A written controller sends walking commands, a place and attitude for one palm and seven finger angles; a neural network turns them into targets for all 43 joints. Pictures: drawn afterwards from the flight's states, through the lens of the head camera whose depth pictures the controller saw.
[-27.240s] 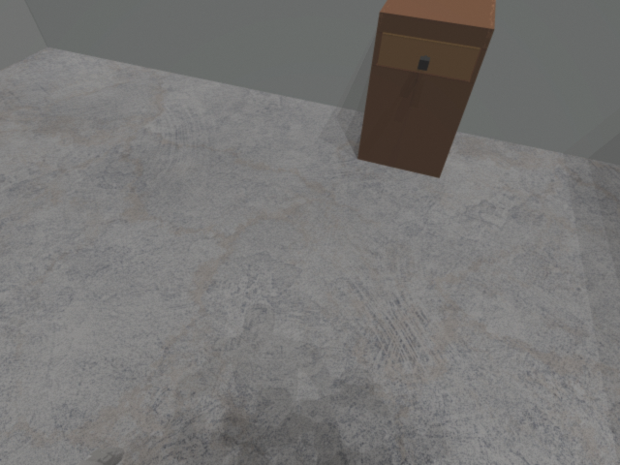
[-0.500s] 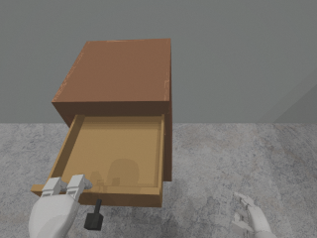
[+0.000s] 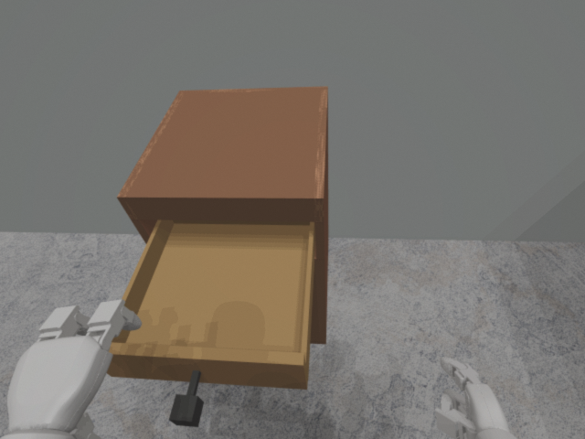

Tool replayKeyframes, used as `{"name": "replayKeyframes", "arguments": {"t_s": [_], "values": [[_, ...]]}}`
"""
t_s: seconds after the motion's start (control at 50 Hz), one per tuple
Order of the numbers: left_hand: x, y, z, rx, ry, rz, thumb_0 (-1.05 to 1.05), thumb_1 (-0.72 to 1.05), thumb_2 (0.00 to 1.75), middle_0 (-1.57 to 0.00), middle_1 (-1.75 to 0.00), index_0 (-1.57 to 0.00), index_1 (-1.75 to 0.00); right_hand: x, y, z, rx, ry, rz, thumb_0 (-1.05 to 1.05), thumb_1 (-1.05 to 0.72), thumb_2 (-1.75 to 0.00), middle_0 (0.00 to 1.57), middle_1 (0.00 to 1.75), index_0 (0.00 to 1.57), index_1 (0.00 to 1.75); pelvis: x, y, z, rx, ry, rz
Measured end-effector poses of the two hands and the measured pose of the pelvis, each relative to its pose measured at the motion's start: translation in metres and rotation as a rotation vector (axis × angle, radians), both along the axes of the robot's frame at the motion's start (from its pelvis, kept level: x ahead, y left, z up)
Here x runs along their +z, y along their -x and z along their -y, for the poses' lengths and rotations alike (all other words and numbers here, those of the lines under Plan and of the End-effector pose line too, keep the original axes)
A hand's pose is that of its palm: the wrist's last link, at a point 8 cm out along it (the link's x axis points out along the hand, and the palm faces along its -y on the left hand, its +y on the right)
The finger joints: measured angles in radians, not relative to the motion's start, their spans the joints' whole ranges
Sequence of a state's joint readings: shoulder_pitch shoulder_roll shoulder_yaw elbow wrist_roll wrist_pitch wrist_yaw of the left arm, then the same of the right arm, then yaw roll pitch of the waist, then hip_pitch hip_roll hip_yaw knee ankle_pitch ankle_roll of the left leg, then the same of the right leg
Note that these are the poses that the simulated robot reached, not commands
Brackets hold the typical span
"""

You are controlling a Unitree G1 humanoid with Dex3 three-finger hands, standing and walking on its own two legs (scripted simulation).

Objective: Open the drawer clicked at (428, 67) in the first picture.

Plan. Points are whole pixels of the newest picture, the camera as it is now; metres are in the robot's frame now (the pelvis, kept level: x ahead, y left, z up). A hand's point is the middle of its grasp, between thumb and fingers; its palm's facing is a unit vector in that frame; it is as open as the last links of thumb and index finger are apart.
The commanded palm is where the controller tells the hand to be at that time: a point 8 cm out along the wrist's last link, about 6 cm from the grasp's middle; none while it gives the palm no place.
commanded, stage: draw the hand back to the body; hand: left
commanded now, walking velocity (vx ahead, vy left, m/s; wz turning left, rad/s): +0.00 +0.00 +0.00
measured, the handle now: (190, 397) +0.21 +0.23 -0.16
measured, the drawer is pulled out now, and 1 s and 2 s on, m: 0.30 0.30 0.30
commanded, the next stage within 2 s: step back with the hand held close in 0.98 s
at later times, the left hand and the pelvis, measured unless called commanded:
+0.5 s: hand (82, 326) +0.19 +0.24 +0.16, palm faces +0.38 -0.83 -0.41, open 11.0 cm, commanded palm +0.14 +0.28 +0.18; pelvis +0.02 +0.00 +0.03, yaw +3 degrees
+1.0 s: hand (63, 314) +0.19 +0.24 +0.18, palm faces +0.41 -0.81 -0.41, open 7.5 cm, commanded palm +0.13 +0.28 +0.20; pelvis +0.02 +0.00 +0.03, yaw +3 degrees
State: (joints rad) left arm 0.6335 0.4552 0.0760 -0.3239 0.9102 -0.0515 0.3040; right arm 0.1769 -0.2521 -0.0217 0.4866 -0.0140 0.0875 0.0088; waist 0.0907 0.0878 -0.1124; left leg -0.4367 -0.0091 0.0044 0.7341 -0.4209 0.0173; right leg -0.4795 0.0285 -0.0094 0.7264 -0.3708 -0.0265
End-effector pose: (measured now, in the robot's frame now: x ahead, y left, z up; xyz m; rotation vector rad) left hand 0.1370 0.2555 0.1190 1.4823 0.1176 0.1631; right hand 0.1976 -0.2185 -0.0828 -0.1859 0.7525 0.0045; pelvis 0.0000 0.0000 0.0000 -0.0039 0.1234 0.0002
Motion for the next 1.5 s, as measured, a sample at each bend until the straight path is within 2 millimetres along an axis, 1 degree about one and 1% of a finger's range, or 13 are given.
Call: {"name": "replayKeyframes", "arguments": {"t_s": [0.06, 0.1, 0.16, 0.22, 0.36, 0.56, 0.72, 0.78, 0.92, 1.1, 1.2, 1.36, 1.5], "values": [[-0.003, 0.0, -0.006, 0.156, 0.539, 0.089, -0.01, -0.48, 0.31, -0.32, -1.19, -0.32, -1.19, 0.007, 0.001, -0.004, -0.045, -0.014, 0.054, 0.01, -0.9, -0.9, 0.2, 0.3, 0.2, 0.3, 0.004, -0.001, -0.003, 0.018, 0.002, 0.057], [-0.003, -0.001, -0.005, 0.21, 0.787, 0.151, -0.01, -0.45, 0.32, -0.32, -1.18, -0.32, -1.18, 0.013, 0.004, -0.008, -0.065, -0.004, 0.088, 0.01, -0.9, -0.9, 0.2, 0.3, 0.2, 0.3, 0.008, -0.005, -0.003, 0.029, -0.002, 0.084], [0.003, -0.006, 0.0, 0.205, 0.987, 0.23, -0.01, -0.4, 0.34, -0.31, -1.15, -0.31, -1.15, 0.02, 0.006, -0.015, -0.065, 0.009, 0.116, 0.01, -0.9, -0.9, 0.2, 0.3, 0.2, 0.3, 0.013, -0.011, -0.003, 0.047, -0.004, 0.114], [0.016, -0.011, 0.001, 0.161, 1.056, 0.283, -0.01, -0.33, 0.37, -0.31, -1.1, -0.31, -1.1, 0.025, 0.007, -0.02, -0.05, 0.011, 0.128, 0.01, -0.9, -0.9, 0.2, 0.3, 0.2, 0.3, 0.018, -0.014, -0.002, 0.056, -0.003, 0.133], [0.044, -0.016, -0.01, 0.11, 1.03, 0.335, -0.01, -0.12, 0.47, -0.29, -0.96, -0.29, -0.96, 0.031, -0.002, -0.023, -0.028, -0.006, 0.138, 0.01, -0.9, -0.9, 0.2, 0.3, 0.2, 0.3, 0.024, -0.017, -0.001, 0.051, -0.001, 0.141], [0.062, -0.01, -0.022, 0.124, 0.988, 0.38, 0.0, 0.22, 0.61, -0.26, -0.74, -0.26, -0.74, 0.037, -0.018, -0.015, -0.016, 0.018, 0.14, 0.01, -0.9, -0.9, 0.2, 0.3, 0.2, 0.3, 0.028, -0.02, -0.001, 0.052, 0.0, 0.142], [0.082, -0.009, -0.028, 0.091, 0.956, 0.463, 0.0, 0.5, 0.73, -0.24, -0.56, -0.24, -0.56, 0.042, -0.024, -0.014, -0.011, 0.023, 0.156, 0.01, -0.9, -0.9, 0.2, 0.3, 0.2, 0.3, 0.03, -0.02, 0.0, 0.053, 0.001, 0.154], [0.084, -0.01, -0.029, 0.085, 0.957, 0.475, 0.0, 0.6, 0.78, -0.23, -0.49, -0.23, -0.49, 0.043, -0.023, -0.015, -0.013, 0.016, 0.155, 0.01, -0.9, -0.9, 0.2, 0.3, 0.2, 0.3, 0.03, -0.019, 0.001, 0.051, 0.001, 0.156], [0.078, -0.011, -0.025, 0.085, 0.974, 0.437, 0.01, 0.8, 0.86, -0.22, -0.37, -0.22, -0.37, 0.04, -0.015, -0.015, -0.018, 0.009, 0.136, 0.01, -0.9, -0.9, 0.2, 0.3, 0.2, 0.3, 0.03, -0.017, 0.001, 0.046, 0.002, 0.154], [0.081, -0.008, -0.026, 0.087, 0.961, 0.437, 0.01, 0.88, 0.9, -0.22, -0.31, -0.22, -0.31, 0.035, -0.005, -0.012, -0.027, 0.014, 0.108, 0.01, -0.9, -0.9, 0.2, 0.3, 0.2, 0.3, 0.031, -0.015, 0.001, 0.047, 0.002, 0.157], [0.09, -0.007, -0.033, 0.053, 0.901, 0.46, 0.01, 0.89, 0.9, -0.22, -0.31, -0.22, -0.31, 0.034, -0.001, -0.009, -0.028, 0.03, 0.067, 0.01, -0.9, -0.9, 0.2, 0.3, 0.2, 0.3, 0.031, -0.008, 0.001, 0.063, 0.009, 0.117], [0.078, 0.001, -0.032, 0.038, 0.896, 0.345, 0.01, 0.89, 0.9, -0.21, -0.3, -0.21, -0.3, 0.032, 0.01, 0.003, -0.077, 0.079, 0.003, 0.01, -0.9, -0.9, 0.2, 0.3, 0.2, 0.3, 0.03, 0.003, -0.007, 0.065, 0.012, 0.063], [0.077, 0.013, -0.044, 0.032, 0.882, 0.341, 0.01, 0.89, 0.9, -0.22, -0.3, -0.22, -0.3, 0.037, 0.019, -0.001, -0.1, 0.101, 0.0, 0.01, -0.9, -0.9, 0.2, 0.3, 0.2, 0.3, 0.028, 0.015, -0.013, 0.067, 0.012, 0.057]]}}
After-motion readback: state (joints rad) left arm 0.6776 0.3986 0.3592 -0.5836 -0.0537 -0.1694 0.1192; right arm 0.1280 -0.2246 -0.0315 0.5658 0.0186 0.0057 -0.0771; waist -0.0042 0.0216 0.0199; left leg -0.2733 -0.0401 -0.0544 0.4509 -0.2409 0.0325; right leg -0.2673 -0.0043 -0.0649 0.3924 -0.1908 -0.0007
